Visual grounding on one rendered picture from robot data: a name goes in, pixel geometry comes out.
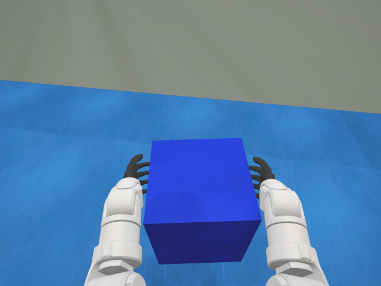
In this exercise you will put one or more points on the carton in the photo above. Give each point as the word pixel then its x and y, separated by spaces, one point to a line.
pixel 200 205

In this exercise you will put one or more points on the left robot forearm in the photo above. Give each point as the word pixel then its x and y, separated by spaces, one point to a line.
pixel 119 249

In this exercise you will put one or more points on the right robot upper arm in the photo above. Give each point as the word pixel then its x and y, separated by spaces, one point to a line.
pixel 290 280

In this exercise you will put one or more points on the right robot forearm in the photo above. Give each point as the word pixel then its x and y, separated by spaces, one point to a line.
pixel 289 250

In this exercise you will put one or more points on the left robot upper arm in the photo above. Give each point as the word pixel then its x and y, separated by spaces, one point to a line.
pixel 129 278

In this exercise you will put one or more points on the robot left hand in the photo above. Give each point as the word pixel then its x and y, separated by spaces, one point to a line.
pixel 133 167

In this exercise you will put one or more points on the robot right hand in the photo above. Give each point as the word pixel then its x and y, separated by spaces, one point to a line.
pixel 264 171

